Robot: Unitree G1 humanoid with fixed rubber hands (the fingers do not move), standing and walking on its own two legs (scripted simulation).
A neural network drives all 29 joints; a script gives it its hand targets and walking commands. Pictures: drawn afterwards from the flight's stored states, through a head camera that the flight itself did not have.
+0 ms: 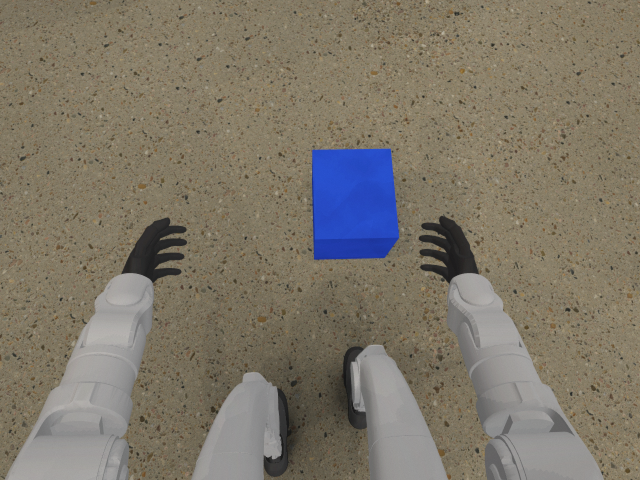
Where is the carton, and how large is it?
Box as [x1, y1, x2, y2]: [312, 149, 398, 259]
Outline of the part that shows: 312,150 314,259 384,257 398,238 390,149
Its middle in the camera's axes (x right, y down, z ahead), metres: +0.08 -0.09 +1.09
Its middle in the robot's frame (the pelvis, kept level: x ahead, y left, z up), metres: +0.64 -0.14 -0.60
